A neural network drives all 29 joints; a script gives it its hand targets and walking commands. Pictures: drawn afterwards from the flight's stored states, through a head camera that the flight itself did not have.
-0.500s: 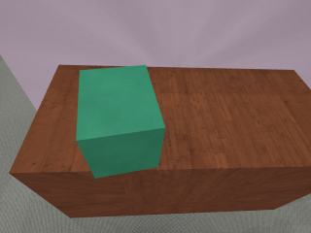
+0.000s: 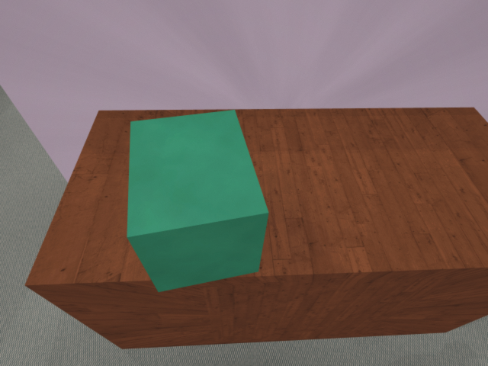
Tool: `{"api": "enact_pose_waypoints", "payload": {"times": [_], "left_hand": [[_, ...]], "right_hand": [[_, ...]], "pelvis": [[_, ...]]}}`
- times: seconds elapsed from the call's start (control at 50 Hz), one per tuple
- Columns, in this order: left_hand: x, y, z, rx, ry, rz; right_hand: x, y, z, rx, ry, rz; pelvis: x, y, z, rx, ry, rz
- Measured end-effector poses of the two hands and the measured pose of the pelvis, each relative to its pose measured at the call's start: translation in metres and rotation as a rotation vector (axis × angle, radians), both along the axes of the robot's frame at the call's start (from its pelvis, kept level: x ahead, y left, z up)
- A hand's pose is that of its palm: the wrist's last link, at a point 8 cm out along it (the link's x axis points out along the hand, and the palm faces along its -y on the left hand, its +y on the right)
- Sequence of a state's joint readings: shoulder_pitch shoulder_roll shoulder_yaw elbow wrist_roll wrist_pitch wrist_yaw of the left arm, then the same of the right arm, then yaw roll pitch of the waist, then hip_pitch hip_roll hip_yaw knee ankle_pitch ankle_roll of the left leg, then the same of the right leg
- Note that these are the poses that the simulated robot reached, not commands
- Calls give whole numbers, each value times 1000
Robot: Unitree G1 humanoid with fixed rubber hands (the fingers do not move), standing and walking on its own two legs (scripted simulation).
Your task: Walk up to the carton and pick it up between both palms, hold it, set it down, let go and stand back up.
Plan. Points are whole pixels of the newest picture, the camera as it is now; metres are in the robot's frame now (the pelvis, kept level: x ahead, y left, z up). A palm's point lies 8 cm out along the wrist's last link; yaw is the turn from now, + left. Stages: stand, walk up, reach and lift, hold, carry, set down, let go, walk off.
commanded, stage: walk up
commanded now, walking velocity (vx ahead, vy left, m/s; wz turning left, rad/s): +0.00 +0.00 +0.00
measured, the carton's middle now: (197, 199) +0.41 +0.11 -0.01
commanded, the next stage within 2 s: none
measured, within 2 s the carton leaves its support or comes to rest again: neither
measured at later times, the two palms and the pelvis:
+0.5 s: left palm out of the picture +0.00 +0.21 -0.16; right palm out of the picture -0.01 -0.17 -0.15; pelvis +0.03 +0.02 +0.00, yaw +0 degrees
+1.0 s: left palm out of the picture +0.02 +0.24 -0.16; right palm out of the picture -0.01 -0.15 -0.16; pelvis +0.05 +0.04 -0.01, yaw +0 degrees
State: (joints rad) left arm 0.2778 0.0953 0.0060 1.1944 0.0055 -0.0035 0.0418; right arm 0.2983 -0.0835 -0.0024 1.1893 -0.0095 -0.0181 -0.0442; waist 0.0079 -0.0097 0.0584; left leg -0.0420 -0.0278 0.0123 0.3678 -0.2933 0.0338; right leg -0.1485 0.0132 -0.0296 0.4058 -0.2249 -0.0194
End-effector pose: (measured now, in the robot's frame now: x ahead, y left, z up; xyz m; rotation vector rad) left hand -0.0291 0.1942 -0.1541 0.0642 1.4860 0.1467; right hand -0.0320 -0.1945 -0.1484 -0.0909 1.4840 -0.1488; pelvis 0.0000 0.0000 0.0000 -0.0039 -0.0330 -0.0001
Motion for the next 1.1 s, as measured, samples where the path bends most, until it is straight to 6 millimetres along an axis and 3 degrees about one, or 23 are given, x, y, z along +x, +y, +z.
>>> {"api": "enact_pose_waypoints", "payload": {"times": [0.3,0.9,1.1], "left_hand": [[19,13,0,14,-8,-1],[48,40,-7,18,15,-8],[54,44,-8,22,20,-9]], "right_hand": [[16,15,-5,7,-9,-2],[27,42,-7,-3,19,-26],[27,43,-8,-9,36,-33]], "pelvis": [[16,12,-2,-6,0,-3],[44,38,-8,-7,8,-8],[51,41,-9,-4,10,-7]]}}
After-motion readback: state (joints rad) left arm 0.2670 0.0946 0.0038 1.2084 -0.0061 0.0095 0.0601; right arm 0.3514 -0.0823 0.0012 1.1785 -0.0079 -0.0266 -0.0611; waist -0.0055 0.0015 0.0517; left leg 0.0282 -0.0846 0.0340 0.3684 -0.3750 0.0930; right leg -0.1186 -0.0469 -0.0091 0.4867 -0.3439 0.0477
